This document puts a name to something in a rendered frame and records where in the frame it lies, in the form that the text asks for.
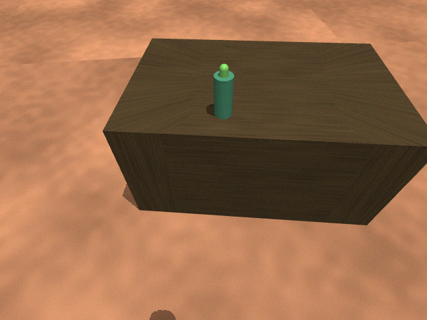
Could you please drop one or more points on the bottle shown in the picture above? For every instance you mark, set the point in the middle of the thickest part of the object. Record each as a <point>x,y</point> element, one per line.
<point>223,86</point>

